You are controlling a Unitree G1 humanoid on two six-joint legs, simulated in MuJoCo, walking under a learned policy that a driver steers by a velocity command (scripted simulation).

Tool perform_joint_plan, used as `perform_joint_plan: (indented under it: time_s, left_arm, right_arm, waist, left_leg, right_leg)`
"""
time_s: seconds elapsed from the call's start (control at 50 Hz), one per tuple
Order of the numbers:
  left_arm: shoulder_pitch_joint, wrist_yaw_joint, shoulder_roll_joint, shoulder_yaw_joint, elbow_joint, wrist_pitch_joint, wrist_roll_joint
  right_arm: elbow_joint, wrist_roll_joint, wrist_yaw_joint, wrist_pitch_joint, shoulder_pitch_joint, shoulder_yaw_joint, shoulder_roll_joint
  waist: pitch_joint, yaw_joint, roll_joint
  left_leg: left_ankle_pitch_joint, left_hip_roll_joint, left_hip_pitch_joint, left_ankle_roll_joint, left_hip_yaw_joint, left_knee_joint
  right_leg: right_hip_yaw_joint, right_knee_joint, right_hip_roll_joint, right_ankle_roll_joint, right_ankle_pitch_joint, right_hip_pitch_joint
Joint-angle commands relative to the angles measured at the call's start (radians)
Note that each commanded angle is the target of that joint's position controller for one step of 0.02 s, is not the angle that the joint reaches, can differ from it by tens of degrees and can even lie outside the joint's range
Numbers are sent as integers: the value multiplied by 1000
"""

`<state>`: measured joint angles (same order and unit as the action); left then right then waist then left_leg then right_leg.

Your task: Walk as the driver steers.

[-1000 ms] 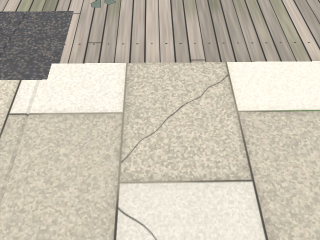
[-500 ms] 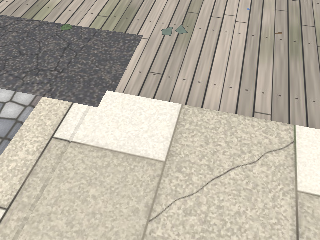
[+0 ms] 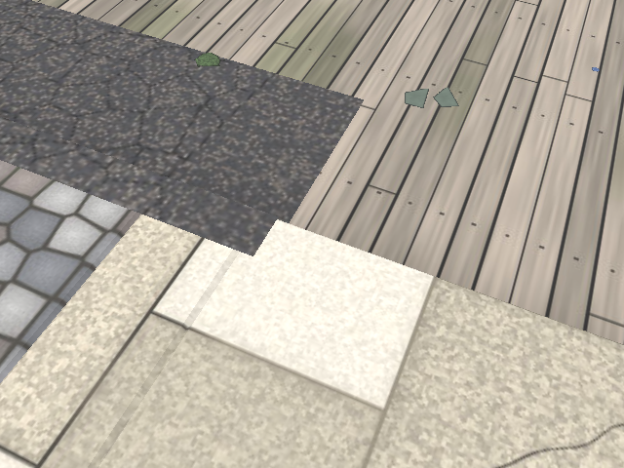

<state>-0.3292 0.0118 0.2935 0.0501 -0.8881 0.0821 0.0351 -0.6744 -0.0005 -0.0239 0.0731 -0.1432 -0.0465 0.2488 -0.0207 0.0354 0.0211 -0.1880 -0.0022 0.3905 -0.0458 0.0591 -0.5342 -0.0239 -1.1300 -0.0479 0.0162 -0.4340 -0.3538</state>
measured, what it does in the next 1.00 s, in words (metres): walks ahead, turning right: right foot, then left foot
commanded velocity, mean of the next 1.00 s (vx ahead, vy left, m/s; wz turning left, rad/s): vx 0.50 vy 0.00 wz -0.49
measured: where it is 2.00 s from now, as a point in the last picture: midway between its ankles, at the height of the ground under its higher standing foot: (497, 288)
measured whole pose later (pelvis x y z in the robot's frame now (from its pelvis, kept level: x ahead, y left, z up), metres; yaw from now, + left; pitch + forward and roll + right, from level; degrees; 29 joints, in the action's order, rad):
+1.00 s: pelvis +0.54 -0.12 -0.01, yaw -34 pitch +2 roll +1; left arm -0.36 -0.02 0.29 0.07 -0.72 0.02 0.03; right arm -0.69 0.00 -0.02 0.12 -0.10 -0.06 0.26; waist 0.00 0.04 0.03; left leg -0.17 0.04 0.44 -0.02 0.00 -0.56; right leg -0.18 -1.04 0.08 0.04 -0.51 -0.29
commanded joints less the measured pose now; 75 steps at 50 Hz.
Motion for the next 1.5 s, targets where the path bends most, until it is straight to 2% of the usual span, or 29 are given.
perform_joint_plan:
  time_s: [0.02,0.14,0.34,0.42,0.44,0.46,0.48,0.5,0.52,0.54,0.58,0.74,0.84,0.9,0.92,0.94,0.96,0.98,1.0,1.02,1.06,1.24,1.34,1.38,1.42,1.44,1.46,1.48,1.5]
  left_arm:
    - [43,-4,104,30,87,5,-6]
    - [86,-8,44,29,104,-39,-9]
    - [350,53,11,7,234,-31,-15]
    - [138,56,98,56,221,-39,-10]
    - [-23,40,163,91,182,-43,-11]
    - [-100,18,281,120,166,-50,-9]
    - [-83,23,286,108,200,-35,-12]
    - [-82,29,206,85,197,-26,-19]
    - [-38,28,166,75,196,-18,-17]
    - [36,27,132,64,209,-16,-13]
    - [116,19,88,49,245,-15,-31]
    - [23,-23,137,64,227,-25,-15]
    - [-38,-29,135,66,209,-42,-7]
    - [-3,-33,119,63,224,-50,-10]
    - [3,-30,75,47,235,-47,-15]
    - [-60,-29,11,26,251,-43,-34]
    - [-170,-29,12,19,277,-35,5]
    - [-120,-32,119,41,248,-37,12]
    - [-9,-31,152,52,266,-45,2]
    - [30,-29,137,52,272,-51,-10]
    - [29,-18,96,51,280,-54,-10]
    - [197,5,12,11,312,-32,-21]
    - [333,30,27,13,367,-13,-12]
    - [295,35,50,23,367,-7,-10]
    - [60,24,118,64,294,-10,-23]
    - [-114,9,204,90,265,-17,-28]
    - [-111,11,279,94,266,-16,-29]
    - [-119,17,176,70,264,-14,-20]
    - [-59,17,138,53,265,-11,-25]
  right_arm:
    - [6,-6,1,20,-105,-36,98]
    - [-59,-21,20,50,-112,-52,118]
    - [-137,11,42,6,-205,-71,181]
    - [-127,22,56,-26,-156,-82,237]
    - [-121,24,60,-24,-150,-76,230]
    - [-79,-13,54,-7,-217,-43,120]
    - [-49,-4,38,37,-217,-18,81]
    - [-23,36,24,64,-90,-39,157]
    - [-8,46,22,77,-49,-34,151]
    - [-19,24,31,79,-48,-36,146]
    - [-30,-1,36,54,-81,-50,161]
    - [33,-10,29,30,121,-21,79]
    - [61,9,1,50,187,-34,127]
    - [33,10,2,66,62,-57,160]
    - [18,-6,8,73,-50,-71,193]
    - [8,-15,13,71,-192,-87,257]
    - [-34,-10,3,54,-254,-97,298]
    - [-8,8,3,50,-209,-75,194]
    - [-2,9,9,41,-160,-60,151]
    - [2,-2,10,34,-115,-50,133]
    - [-17,-14,12,35,-79,-39,104]
    - [-114,12,12,30,-137,-55,178]
    - [-179,27,14,5,-230,-56,213]
    - [-194,31,14,-8,-224,-58,226]
    - [-197,29,21,-12,-202,-49,212]
    - [-172,4,27,-7,-204,-28,169]
    - [-150,-4,18,14,-323,10,52]
    - [-161,21,10,33,-265,-18,164]
    - [-137,47,7,39,-187,-33,207]
  waist:
    - [81,-52,-135]
    - [0,-26,-82]
    - [-82,-111,-64]
    - [78,36,-122]
    - [160,119,-86]
    - [252,77,151]
    - [412,43,187]
    - [341,95,77]
    - [215,67,49]
    - [133,15,-22]
    - [85,-49,9]
    - [36,10,61]
    - [29,30,83]
    - [60,-49,116]
    - [149,-103,81]
    - [295,-121,-94]
    - [355,-73,-423]
    - [235,-103,-252]
    - [117,-120,-154]
    - [56,-98,-88]
    - [10,-55,-128]
    - [-16,-85,-84]
    - [-44,-124,-98]
    - [-18,-80,-118]
    - [116,46,-100]
    - [252,110,14]
    - [366,27,277]
    - [366,68,198]
    - [222,62,149]
  left_leg:
    - [103,-268,-328,-169,-292,308]
    - [261,-254,-265,-157,-75,403]
    - [395,-295,-483,-97,112,331]
    - [959,-269,-479,-43,170,-49]
    - [833,-226,-335,-3,185,-288]
    - [129,-108,70,59,172,-666]
    - [-415,58,310,78,-69,-890]
    - [-349,-3,418,52,-167,-911]
    - [-265,-43,436,30,-153,-843]
    - [-202,-86,384,29,-147,-750]
    - [-136,-124,251,44,-149,-647]
    - [231,-40,172,113,-104,-142]
    - [207,0,108,85,-137,20]
    - [131,8,-65,32,-118,88]
    - [123,-68,-262,-14,-174,77]
    - [83,-264,-558,-92,-394,56]
    - [-243,-430,-735,-223,-867,203]
    - [-453,-406,-651,-191,-842,248]
    - [-389,-367,-522,-149,-673,254]
    - [-251,-323,-400,-133,-548,269]
    - [-102,-251,-265,-120,-387,311]
    - [229,-213,-276,-149,-116,371]
    - [254,-253,-370,-132,-100,334]
    - [369,-273,-407,-119,-95,274]
    - [592,-201,-328,-70,-12,13]
    - [327,-143,-137,-28,27,-302]
    - [-348,33,225,26,-31,-637]
    - [-384,-7,336,14,-151,-745]
    - [-298,-50,379,2,-147,-762]
  right_leg:
    - [-71,-54,-96,4,129,-324]
    - [-110,88,-81,-28,344,-373]
    - [51,471,-40,39,401,-397]
    - [160,509,101,127,247,-39]
    - [114,578,116,167,316,232]
    - [-306,586,-130,296,324,595]
    - [-816,777,-296,445,184,762]
    - [-719,830,-274,378,180,727]
    - [-572,827,-237,339,227,588]
    - [-459,832,-189,303,313,427]
    - [-352,872,-131,283,440,230]
    - [-213,869,-29,219,459,87]
    - [-351,775,-80,199,329,175]
    - [-399,661,-63,160,364,193]
    - [-349,491,-11,125,368,138]
    - [-235,182,92,73,111,-50]
    - [-155,-83,148,29,-193,-369]
    - [-180,-194,72,16,-117,-464]
    - [-140,-211,43,11,-23,-480]
    - [-124,-182,10,7,45,-436]
    - [-122,-96,-39,8,113,-354]
    - [-23,379,-53,-12,404,-312]
    - [28,550,-16,20,383,-265]
    - [42,574,4,52,325,-187]
    - [79,618,54,101,373,178]
    - [-138,601,-126,170,417,464]
    - [-604,727,-331,339,208,724]
    - [-666,799,-321,331,126,706]
    - [-495,807,-296,287,224,583]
